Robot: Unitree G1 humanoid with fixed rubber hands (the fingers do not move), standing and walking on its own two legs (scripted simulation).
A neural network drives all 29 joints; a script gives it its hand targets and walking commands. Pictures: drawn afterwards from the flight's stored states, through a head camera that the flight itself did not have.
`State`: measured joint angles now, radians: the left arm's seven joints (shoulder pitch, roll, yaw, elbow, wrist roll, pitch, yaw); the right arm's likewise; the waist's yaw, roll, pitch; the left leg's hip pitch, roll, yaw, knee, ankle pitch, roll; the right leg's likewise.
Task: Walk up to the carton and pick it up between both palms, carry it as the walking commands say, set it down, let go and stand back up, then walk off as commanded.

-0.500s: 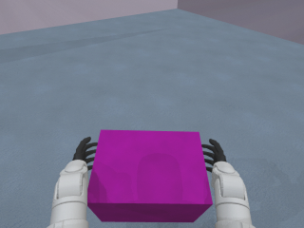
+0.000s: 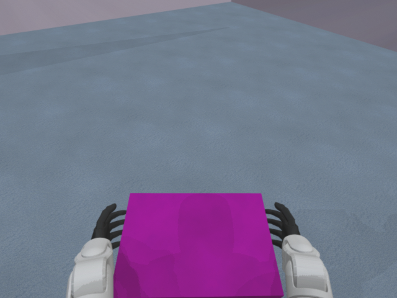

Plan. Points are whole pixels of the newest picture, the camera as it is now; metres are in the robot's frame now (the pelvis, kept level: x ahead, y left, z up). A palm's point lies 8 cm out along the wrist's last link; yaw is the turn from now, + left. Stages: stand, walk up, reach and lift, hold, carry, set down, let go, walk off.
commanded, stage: set down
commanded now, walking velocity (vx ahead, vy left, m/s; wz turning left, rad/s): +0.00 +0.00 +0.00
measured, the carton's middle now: (195, 257) +0.27 +0.01 -0.08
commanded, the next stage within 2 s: none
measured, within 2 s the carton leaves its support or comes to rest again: neither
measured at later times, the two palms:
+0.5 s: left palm (105, 256) +0.25 +0.21 -0.04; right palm (275, 245) +0.29 -0.17 -0.05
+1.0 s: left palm (114, 260) +0.28 +0.21 -0.13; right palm (262, 248) +0.32 -0.16 -0.14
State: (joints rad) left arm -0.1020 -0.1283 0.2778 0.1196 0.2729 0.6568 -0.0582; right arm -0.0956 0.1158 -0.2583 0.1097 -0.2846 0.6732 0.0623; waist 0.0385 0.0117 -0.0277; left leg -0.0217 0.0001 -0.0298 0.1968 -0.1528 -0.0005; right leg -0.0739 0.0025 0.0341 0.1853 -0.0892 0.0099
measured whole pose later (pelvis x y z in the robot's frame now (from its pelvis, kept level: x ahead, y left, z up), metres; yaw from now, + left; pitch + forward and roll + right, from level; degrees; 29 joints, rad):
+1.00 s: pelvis -0.07 -0.01 -0.08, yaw +1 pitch +30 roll +1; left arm -0.52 -0.07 0.51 0.43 0.27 0.36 -0.13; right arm -0.56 0.05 -0.42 0.48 -0.27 0.36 0.07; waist 0.06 -0.02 -0.13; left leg -1.08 -0.03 -0.06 0.86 -0.30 -0.02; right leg -1.13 0.03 0.06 0.83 -0.23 0.01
